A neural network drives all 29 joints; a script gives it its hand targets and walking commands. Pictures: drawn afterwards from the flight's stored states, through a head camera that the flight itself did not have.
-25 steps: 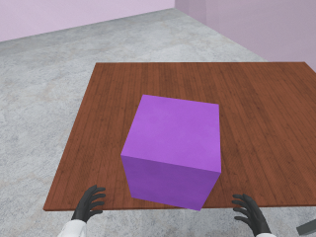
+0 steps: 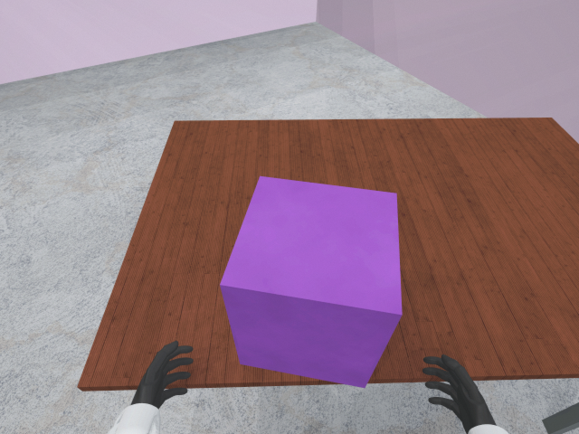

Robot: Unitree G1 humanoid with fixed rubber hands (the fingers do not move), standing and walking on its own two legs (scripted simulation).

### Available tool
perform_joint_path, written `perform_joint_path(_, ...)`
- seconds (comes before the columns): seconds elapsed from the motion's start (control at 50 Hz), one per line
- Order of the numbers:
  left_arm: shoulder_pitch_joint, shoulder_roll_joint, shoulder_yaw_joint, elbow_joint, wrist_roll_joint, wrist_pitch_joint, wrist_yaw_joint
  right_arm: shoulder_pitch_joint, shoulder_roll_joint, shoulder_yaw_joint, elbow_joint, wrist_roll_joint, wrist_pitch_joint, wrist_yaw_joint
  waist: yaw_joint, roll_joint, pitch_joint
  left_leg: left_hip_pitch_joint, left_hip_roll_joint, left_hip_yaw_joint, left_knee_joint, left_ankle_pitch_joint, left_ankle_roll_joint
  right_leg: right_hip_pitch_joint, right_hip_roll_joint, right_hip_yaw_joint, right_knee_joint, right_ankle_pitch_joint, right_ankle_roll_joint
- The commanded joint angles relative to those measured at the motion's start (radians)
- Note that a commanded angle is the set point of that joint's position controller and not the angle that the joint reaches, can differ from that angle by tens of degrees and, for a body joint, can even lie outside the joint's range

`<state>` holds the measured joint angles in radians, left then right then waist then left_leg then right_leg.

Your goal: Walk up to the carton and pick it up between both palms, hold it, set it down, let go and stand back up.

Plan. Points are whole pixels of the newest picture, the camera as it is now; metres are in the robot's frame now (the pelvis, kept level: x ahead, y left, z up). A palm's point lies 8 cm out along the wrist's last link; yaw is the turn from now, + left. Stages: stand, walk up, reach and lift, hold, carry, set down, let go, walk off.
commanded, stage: let go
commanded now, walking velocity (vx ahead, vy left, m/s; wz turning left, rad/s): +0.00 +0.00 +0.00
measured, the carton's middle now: (313, 284) +0.35 -0.01 -0.01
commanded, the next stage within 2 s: stand in 0.36 s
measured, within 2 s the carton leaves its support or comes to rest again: neither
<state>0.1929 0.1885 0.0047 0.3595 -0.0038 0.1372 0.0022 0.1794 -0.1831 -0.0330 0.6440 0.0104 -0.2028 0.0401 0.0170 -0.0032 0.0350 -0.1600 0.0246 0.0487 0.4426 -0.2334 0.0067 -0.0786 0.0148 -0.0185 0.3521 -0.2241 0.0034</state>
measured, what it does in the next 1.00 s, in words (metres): stands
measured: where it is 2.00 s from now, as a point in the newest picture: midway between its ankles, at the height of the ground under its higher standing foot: outside the picture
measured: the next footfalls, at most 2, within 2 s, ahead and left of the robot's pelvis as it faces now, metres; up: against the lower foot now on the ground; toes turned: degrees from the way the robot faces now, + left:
none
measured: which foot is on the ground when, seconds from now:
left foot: down 0.00-1.00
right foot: down 0.00-1.00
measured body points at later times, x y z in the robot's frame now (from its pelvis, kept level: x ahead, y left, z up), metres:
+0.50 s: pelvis +0.00 +0.00 +0.00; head -0.01 +0.01 +0.45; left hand +0.19 +0.26 -0.05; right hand +0.19 -0.23 -0.06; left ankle +0.01 +0.10 -0.74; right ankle -0.02 -0.12 -0.74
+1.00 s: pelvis +0.00 +0.00 +0.00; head +0.00 +0.02 +0.45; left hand +0.18 +0.30 -0.06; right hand +0.19 -0.23 -0.06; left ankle +0.01 +0.10 -0.74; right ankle -0.02 -0.12 -0.74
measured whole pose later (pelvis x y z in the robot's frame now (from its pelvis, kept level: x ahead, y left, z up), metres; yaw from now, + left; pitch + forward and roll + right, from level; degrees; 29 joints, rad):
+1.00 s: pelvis +0.00 +0.00 +0.00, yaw +0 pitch -3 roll -1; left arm 0.19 0.36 0.06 0.51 0.01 0.00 -0.01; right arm 0.19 -0.23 -0.03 0.58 -0.02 -0.11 0.10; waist 0.03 -0.01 0.03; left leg -0.16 0.02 0.05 0.44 -0.23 0.01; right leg -0.08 0.01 -0.02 0.36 -0.23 0.00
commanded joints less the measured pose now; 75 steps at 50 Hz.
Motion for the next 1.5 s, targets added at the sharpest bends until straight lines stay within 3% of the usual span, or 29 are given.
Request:
perform_joint_path(0.0,0.002,0.030,0.000,0.050,0.055,0.059,0.006,-0.034,-0.136,-0.063,0.006,-0.035,0.043,-0.002,-0.011,0.041,0.047,0.200,-0.004,0.018,-0.108,0.158,-0.063,-0.106,0.027,-0.057,-0.053,0.018,-0.042)
perform_joint_path(0.2,-0.017,0.033,-0.007,0.093,0.055,0.067,0.005,-0.031,-0.117,-0.053,0.018,-0.042,0.052,-0.005,-0.007,0.046,0.068,0.171,-0.018,0.034,-0.120,0.093,-0.052,-0.096,0.014,-0.044,-0.061,-0.035,-0.042)
perform_joint_path(0.34,-0.008,0.024,0.013,0.055,0.066,0.050,0.017,-0.051,-0.133,-0.052,0.009,-0.037,0.042,0.004,0.001,0.046,0.030,0.200,-0.013,0.023,-0.097,0.201,-0.069,-0.101,0.028,-0.046,-0.042,0.047,-0.043)
perform_joint_path(0.36,-0.037,0.326,0.113,0.012,0.072,-0.052,0.024,-0.024,-0.299,-0.075,-0.029,-0.048,0.089,-0.022,0.020,0.009,-0.034,-0.012,0.067,-0.067,-0.006,0.321,-0.016,-0.080,-0.084,0.018,0.066,0.130,-0.025)
perform_joint_path(0.38,-0.025,0.297,0.111,0.045,0.053,-0.083,0.026,-0.040,-0.269,-0.065,-0.029,-0.052,0.113,-0.041,0.003,-0.039,-0.092,0.007,0.075,-0.059,-0.026,0.169,0.012,-0.088,-0.077,0.031,0.073,0.034,-0.003)
perform_joint_path(0.4,-0.001,0.283,0.117,0.060,0.055,-0.107,0.020,-0.058,-0.289,-0.067,-0.045,-0.057,0.120,-0.037,0.011,0.030,-0.048,-0.050,0.060,-0.069,-0.032,0.075,0.014,-0.103,-0.077,0.038,0.063,0.012,-0.013)
perform_joint_path(0.46,-0.030,0.226,0.089,0.072,0.050,-0.125,0.001,-0.042,-0.323,-0.074,-0.064,-0.069,0.133,-0.035,0.002,0.034,-0.010,-0.102,0.068,-0.081,-0.108,-0.106,0.024,-0.121,-0.082,0.046,0.071,-0.029,-0.029)
perform_joint_path(0.48,-0.030,0.222,0.099,0.067,0.050,-0.127,0.001,-0.067,-0.314,-0.066,-0.063,-0.066,0.132,-0.035,0.025,-0.008,0.004,-0.114,0.081,-0.106,-0.120,-0.144,0.036,-0.138,-0.062,0.050,0.083,-0.027,-0.027)
perform_joint_path(0.54,-0.025,0.282,0.100,0.110,0.050,-0.138,-0.001,-0.065,-0.294,-0.073,-0.070,-0.055,0.133,-0.024,0.018,0.032,0.036,-0.125,0.102,-0.129,-0.121,-0.177,0.042,-0.164,-0.076,0.053,0.060,-0.061,-0.029)
perform_joint_path(0.56,0.005,0.278,0.104,0.120,0.047,-0.140,-0.002,-0.068,-0.316,-0.068,-0.075,-0.048,0.132,-0.025,0.012,0.098,0.004,-0.124,0.090,-0.115,-0.111,-0.202,0.032,-0.153,-0.082,0.071,0.052,-0.048,-0.036)
perform_joint_path(0.62,-0.001,0.316,0.114,0.130,0.053,-0.160,-0.005,-0.053,-0.292,-0.075,-0.076,-0.054,0.140,-0.030,0.012,-0.019,-0.047,-0.061,0.082,-0.120,-0.092,-0.033,0.053,-0.129,-0.080,0.069,0.065,0.001,-0.045)
perform_joint_path(0.64,0.006,0.267,0.092,0.145,0.042,-0.158,-0.006,-0.072,-0.337,-0.080,-0.082,-0.053,0.135,-0.026,0.028,0.114,0.001,-0.075,0.072,-0.088,-0.069,0.007,0.042,-0.152,-0.098,0.089,0.036,0.013,-0.036)
perform_joint_path(0.68,-0.005,0.300,0.094,0.134,0.045,-0.159,-0.012,-0.023,-0.325,-0.081,-0.078,-0.046,0.144,-0.026,0.010,0.032,-0.046,-0.055,0.081,-0.103,-0.065,-0.011,0.030,-0.127,-0.076,0.061,0.073,-0.005,-0.034)
perform_joint_path(0.72,0.020,0.328,0.106,0.150,0.047,-0.159,-0.011,-0.042,-0.332,-0.083,-0.080,-0.050,0.143,-0.031,0.013,0.107,-0.031,-0.053,0.088,-0.086,-0.063,0.065,0.033,-0.152,-0.082,0.063,0.060,0.039,-0.035)
perform_joint_path(0.78,0.008,0.323,0.102,0.161,0.044,-0.159,-0.013,-0.045,-0.343,-0.084,-0.085,-0.043,0.149,-0.031,0.001,0.053,-0.045,-0.042,0.094,-0.107,-0.093,0.029,0.014,-0.146,-0.072,0.040,0.077,0.015,-0.041)
perform_joint_path(0.8,0.019,0.301,0.091,0.173,0.029,-0.158,-0.017,-0.047,-0.325,-0.084,-0.087,-0.052,0.145,-0.037,0.017,0.061,-0.030,-0.066,0.097,-0.113,-0.096,-0.009,0.043,-0.129,-0.075,0.065,0.067,-0.024,-0.035)
perform_joint_path(0.84,0.010,0.320,0.105,0.175,0.045,-0.167,-0.019,-0.029,-0.330,-0.081,-0.079,-0.047,0.144,-0.030,0.017,0.042,-0.055,-0.026,0.092,-0.098,-0.073,0.122,0.042,-0.109,-0.077,0.065,0.063,0.045,-0.044)
perform_joint_path(0.86,0.022,0.325,0.104,0.169,0.035,-0.167,-0.015,-0.038,-0.339,-0.086,-0.092,-0.046,0.141,-0.031,0.009,0.148,-0.060,-0.012,0.084,-0.079,-0.050,0.101,0.042,-0.124,-0.093,0.082,0.040,0.045,-0.032)
perform_joint_path(0.9,0.011,0.343,0.105,0.173,0.048,-0.167,-0.012,-0.041,-0.331,-0.079,-0.079,-0.040,0.143,-0.036,0.005,0.065,-0.032,-0.038,0.087,-0.089,-0.059,0.094,0.030,-0.112,-0.096,0.076,0.057,0.059,-0.039)
perform_joint_path(1.08,0.006,0.304,0.084,0.183,0.039,-0.164,-0.015,-0.067,-0.326,-0.083,-0.097,-0.031,0.138,-0.034,0.011,0.114,-0.014,-0.073,0.126,-0.139,-0.110,-0.020,0.041,-0.119,-0.094,0.067,0.043,0.001,-0.044)
perform_joint_path(1.16,-0.016,0.321,0.096,0.195,0.046,-0.184,-0.015,-0.051,-0.323,-0.080,-0.081,-0.042,0.137,-0.036,0.000,0.040,-0.061,-0.022,0.076,-0.105,-0.066,0.061,0.034,-0.102,-0.104,0.095,0.036,0.033,-0.053)
perform_joint_path(1.2,-0.011,0.296,0.081,0.183,0.032,-0.175,-0.019,-0.070,-0.332,-0.083,-0.079,-0.041,0.136,-0.033,-0.002,0.153,-0.019,-0.041,0.082,-0.092,-0.067,0.038,0.030,-0.126,-0.112,0.083,0.031,0.039,-0.045)
perform_joint_path(1.22,-0.010,0.331,0.088,0.196,0.035,-0.172,-0.011,-0.069,-0.332,-0.087,-0.083,-0.039,0.137,-0.031,0.007,0.018,0.008,-0.036,0.093,-0.114,-0.075,0.040,0.029,-0.146,-0.109,0.083,0.032,0.020,-0.049)
perform_joint_path(1.32,-0.015,0.336,0.102,0.202,0.036,-0.180,-0.012,-0.012,-0.343,-0.084,-0.080,-0.030,0.145,-0.032,-0.020,0.111,-0.033,-0.018,0.096,-0.108,-0.100,0.056,0.036,-0.095,-0.100,0.070,0.037,0.061,-0.045)
perform_joint_path(1.34,-0.004,0.338,0.100,0.198,0.030,-0.172,-0.014,-0.071,-0.345,-0.078,-0.077,-0.042,0.147,-0.030,0.006,0.091,-0.013,-0.034,0.119,-0.122,-0.098,0.055,0.042,-0.108,-0.097,0.059,0.039,0.064,-0.040)
perform_joint_path(1.42,0.010,0.336,0.087,0.206,0.039,-0.175,-0.013,-0.056,-0.338,-0.090,-0.087,-0.036,0.141,-0.036,-0.004,0.088,-0.013,-0.053,0.092,-0.109,-0.084,0.000,0.031,-0.120,-0.105,0.080,0.026,0.033,-0.057)
perform_joint_path(1.44,-0.028,0.351,0.095,0.201,0.034,-0.176,-0.011,-0.056,-0.321,-0.076,-0.076,-0.035,0.143,-0.035,0.006,0.018,-0.024,-0.055,0.092,-0.122,-0.091,-0.018,0.039,-0.090,-0.104,0.073,0.037,0.014,-0.048)
perform_joint_path(1.46,-0.014,0.332,0.093,0.190,0.027,-0.174,-0.016,-0.045,-0.346,-0.078,-0.082,-0.043,0.142,-0.032,0.010,0.096,-0.037,-0.039,0.093,-0.104,-0.086,-0.003,0.044,-0.110,-0.110,0.106,0.038,0.022,-0.050)
perform_joint_path(1.48,-0.029,0.331,0.085,0.204,0.033,-0.174,-0.015,-0.044,-0.334,-0.078,-0.086,-0.044,0.137,-0.034,-0.007,0.081,0.021,-0.074,0.093,-0.115,-0.116,-0.013,0.040,-0.117,-0.103,0.075,0.033,0.002,-0.046)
